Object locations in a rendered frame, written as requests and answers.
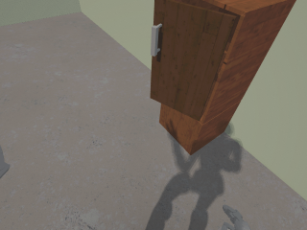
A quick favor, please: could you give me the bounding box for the robot left hand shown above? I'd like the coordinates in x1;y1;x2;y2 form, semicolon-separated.
0;146;11;178

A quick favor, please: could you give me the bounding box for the cupboard door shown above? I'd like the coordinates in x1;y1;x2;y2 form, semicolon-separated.
150;0;237;121

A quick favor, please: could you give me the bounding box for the handle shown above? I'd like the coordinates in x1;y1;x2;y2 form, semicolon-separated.
151;23;162;57

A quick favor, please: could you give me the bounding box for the robot right hand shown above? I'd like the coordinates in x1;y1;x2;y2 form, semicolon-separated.
221;204;251;230

